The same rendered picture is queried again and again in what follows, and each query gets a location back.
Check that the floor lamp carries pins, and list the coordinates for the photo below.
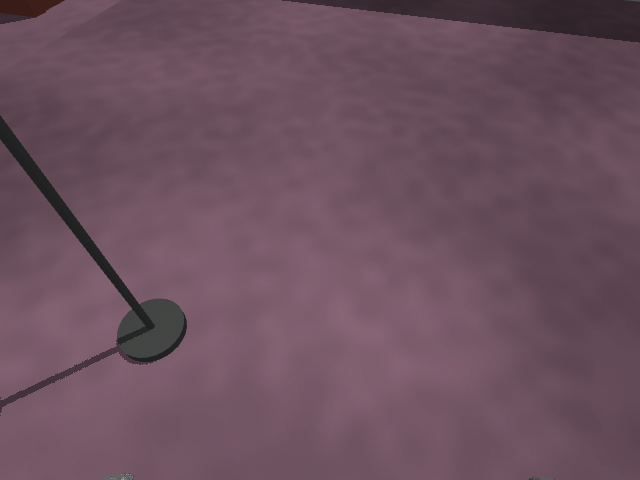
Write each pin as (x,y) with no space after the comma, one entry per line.
(152,329)

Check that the armchair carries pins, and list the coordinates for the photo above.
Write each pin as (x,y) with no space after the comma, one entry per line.
(30,8)

